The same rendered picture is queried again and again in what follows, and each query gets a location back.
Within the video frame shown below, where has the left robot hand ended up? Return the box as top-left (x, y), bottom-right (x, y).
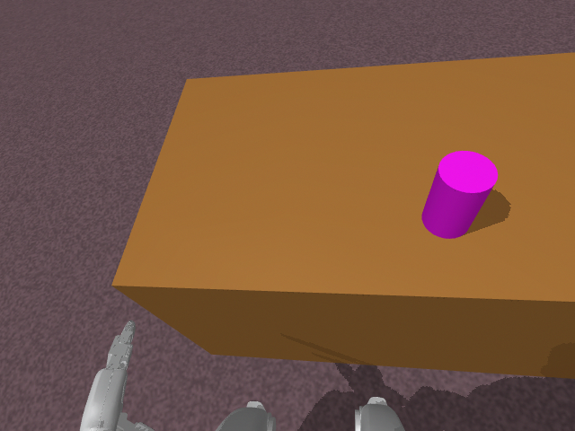
top-left (80, 321), bottom-right (154, 431)

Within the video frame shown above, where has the can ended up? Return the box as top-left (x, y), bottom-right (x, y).
top-left (422, 151), bottom-right (498, 239)

